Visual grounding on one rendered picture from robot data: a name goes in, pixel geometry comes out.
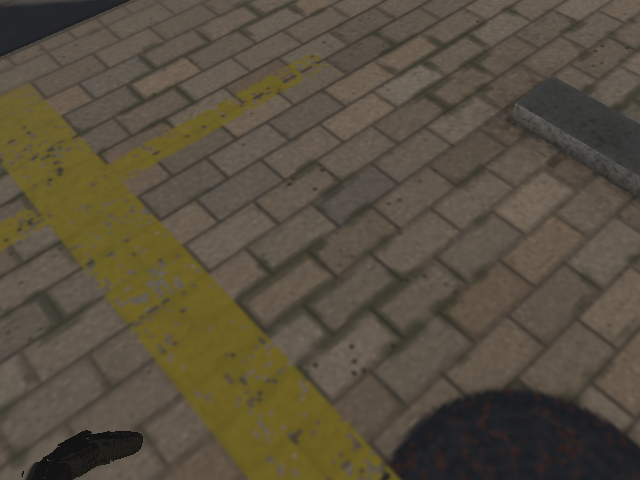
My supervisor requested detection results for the robot left hand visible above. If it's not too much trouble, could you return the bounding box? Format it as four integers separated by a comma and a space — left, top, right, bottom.
21, 430, 143, 480

